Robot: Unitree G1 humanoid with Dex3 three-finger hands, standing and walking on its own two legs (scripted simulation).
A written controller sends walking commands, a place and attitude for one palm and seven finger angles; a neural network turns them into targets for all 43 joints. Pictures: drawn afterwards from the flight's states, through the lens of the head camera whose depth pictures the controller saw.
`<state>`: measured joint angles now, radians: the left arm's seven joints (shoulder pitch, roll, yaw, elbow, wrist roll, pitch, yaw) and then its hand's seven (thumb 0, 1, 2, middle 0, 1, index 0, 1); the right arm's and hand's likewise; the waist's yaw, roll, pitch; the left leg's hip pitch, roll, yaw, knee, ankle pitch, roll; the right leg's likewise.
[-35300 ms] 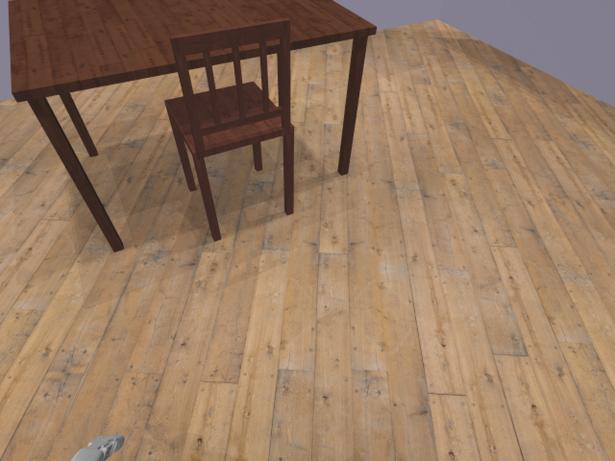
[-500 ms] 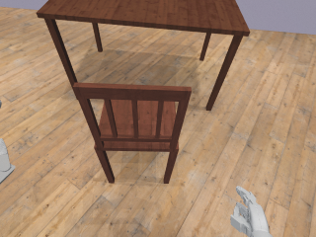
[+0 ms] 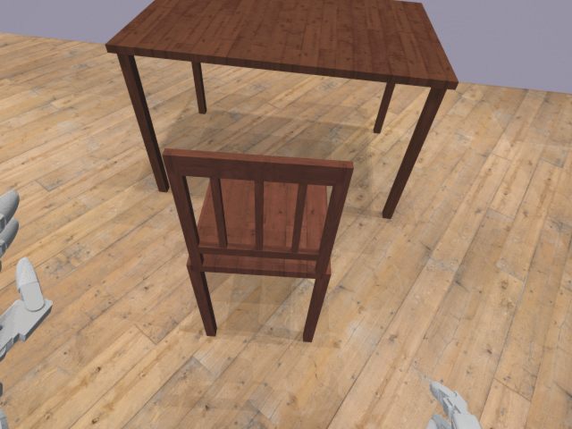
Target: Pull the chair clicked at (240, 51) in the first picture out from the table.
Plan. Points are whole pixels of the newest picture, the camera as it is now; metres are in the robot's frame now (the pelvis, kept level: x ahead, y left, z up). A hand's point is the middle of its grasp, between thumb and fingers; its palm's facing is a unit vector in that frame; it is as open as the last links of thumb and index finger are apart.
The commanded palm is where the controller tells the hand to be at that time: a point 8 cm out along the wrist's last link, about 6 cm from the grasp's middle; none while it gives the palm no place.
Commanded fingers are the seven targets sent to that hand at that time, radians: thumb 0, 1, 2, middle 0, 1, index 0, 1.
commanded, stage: stop stepping back and stand still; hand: left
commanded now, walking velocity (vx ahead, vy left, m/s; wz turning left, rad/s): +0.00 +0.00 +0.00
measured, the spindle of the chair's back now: (259, 216) +0.56 +0.08 -0.11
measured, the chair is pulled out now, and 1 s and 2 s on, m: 0.54 0.54 0.54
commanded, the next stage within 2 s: let the arm hang, fingers relaxed in 0.04 s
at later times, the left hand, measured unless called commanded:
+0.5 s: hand out of the picture +0.07 +0.18 -0.18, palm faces +0.10 -0.99 -0.13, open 6.8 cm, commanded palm none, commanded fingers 0.00 0.90 0.90 -0.20 -0.30 -0.20 -0.30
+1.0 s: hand out of the picture +0.02 +0.16 -0.17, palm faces +0.08 -0.98 -0.18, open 7.3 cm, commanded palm none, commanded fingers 0.00 0.90 0.90 -0.20 -0.30 -0.20 -0.30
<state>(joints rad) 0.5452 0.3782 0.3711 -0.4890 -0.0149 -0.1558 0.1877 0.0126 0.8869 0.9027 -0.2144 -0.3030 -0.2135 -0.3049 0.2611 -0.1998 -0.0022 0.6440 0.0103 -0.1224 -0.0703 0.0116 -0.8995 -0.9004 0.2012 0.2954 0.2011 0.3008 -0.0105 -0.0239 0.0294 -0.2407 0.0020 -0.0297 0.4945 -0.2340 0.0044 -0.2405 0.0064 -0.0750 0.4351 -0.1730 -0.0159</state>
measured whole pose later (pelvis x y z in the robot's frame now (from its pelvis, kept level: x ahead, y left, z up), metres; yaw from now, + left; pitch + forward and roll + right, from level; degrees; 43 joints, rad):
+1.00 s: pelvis +0.02 +0.00 +0.00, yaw +1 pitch -1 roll +0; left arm 0.31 0.13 0.01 1.07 0.01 0.02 0.03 0.00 0.91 0.90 -0.20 -0.30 -0.20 -0.30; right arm 0.35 -0.12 0.01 1.04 -0.02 0.01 -0.03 0.01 -0.91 -0.90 0.20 0.29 0.20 0.30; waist 0.01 0.00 0.03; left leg -0.20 -0.02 -0.04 0.46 -0.25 0.01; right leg -0.22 -0.02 -0.09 0.47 -0.23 -0.02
